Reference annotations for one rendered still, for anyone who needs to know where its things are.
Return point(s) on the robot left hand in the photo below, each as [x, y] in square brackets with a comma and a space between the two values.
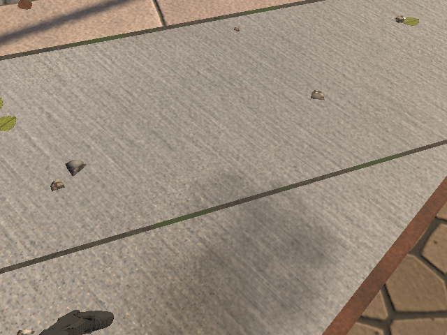
[79, 323]

